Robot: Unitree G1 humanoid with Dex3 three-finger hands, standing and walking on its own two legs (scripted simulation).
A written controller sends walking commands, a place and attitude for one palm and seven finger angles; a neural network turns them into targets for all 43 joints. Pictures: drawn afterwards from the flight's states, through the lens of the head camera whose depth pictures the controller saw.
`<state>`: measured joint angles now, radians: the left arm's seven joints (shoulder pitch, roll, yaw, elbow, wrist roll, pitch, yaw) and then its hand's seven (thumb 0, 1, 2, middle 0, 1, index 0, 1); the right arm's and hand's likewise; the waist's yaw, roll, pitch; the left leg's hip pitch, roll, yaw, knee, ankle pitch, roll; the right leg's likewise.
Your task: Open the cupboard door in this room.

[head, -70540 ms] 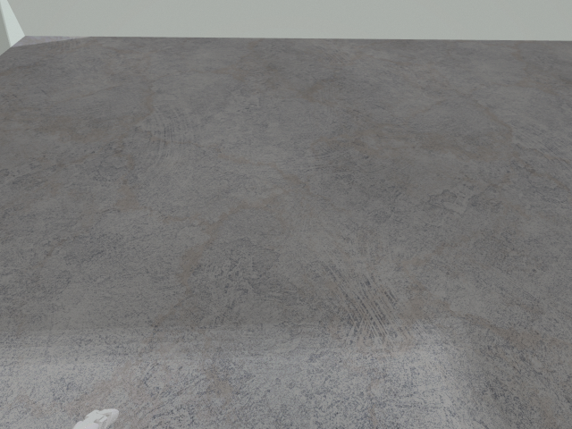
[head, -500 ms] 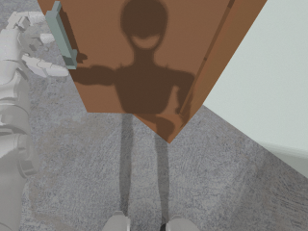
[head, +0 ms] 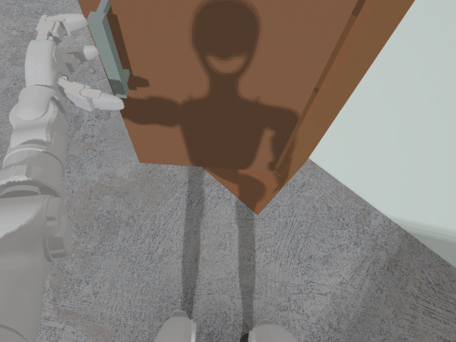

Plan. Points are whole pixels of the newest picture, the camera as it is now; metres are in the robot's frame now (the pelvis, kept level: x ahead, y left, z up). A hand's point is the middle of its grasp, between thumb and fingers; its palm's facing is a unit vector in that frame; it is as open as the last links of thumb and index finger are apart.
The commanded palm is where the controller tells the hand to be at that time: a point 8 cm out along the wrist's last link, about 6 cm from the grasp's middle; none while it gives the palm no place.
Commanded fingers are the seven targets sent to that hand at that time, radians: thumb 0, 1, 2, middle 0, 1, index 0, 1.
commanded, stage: slide the fingers in behind the handle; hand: left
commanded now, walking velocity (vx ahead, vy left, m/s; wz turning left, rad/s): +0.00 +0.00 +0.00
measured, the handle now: (113, 52) +0.57 +0.19 +0.12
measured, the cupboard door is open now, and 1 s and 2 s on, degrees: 41 41 42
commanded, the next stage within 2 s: move the hooked fingers beside the handle in 0.06 s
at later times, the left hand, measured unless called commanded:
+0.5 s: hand (92, 71) +0.52 +0.21 +0.12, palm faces +0.06 -1.00 -0.03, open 15.3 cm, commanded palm +0.51 +0.21 +0.12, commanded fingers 0.00 -0.50 0.30 -0.30 -1.20 -0.30 -1.20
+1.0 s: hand (87, 69) +0.52 +0.22 +0.12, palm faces +0.03 -1.00 -0.01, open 14.9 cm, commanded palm +0.51 +0.24 +0.12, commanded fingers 0.00 -0.50 0.30 -0.30 -1.20 -0.30 -1.20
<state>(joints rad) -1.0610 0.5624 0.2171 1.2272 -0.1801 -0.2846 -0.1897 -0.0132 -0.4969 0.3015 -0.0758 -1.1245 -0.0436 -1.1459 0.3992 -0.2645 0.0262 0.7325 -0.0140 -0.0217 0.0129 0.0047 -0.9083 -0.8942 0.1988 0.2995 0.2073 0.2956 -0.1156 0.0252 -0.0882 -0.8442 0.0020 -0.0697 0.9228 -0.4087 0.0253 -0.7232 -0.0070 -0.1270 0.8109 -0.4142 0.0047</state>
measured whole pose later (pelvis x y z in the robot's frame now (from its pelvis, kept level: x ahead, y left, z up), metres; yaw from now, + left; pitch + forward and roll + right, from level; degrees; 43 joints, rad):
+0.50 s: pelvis +0.00 +0.00 +0.00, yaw +0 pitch +19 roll -4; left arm -1.03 0.57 0.25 1.22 -0.18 -0.30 -0.21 -0.01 -0.50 0.30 -0.08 -1.11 -0.04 -1.12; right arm 0.40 -0.27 0.03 0.73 -0.01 -0.02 0.00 0.01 -0.91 -0.89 0.20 0.30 0.21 0.30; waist -0.12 0.03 -0.08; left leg -0.83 0.00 -0.07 0.91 -0.41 0.02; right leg -0.71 0.00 -0.11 0.80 -0.41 0.01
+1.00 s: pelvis +0.01 +0.00 +0.00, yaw -2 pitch +19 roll -4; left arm -0.97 0.63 0.36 1.21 -0.16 -0.29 -0.31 -0.01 -0.50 0.30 -0.13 -1.14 -0.12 -1.13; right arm 0.41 -0.28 0.04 0.70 0.01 0.02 -0.02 0.01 -0.91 -0.89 0.20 0.30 0.21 0.30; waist -0.14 0.03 -0.09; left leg -0.81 0.02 -0.04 0.89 -0.41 0.02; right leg -0.70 0.02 -0.08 0.78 -0.41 0.00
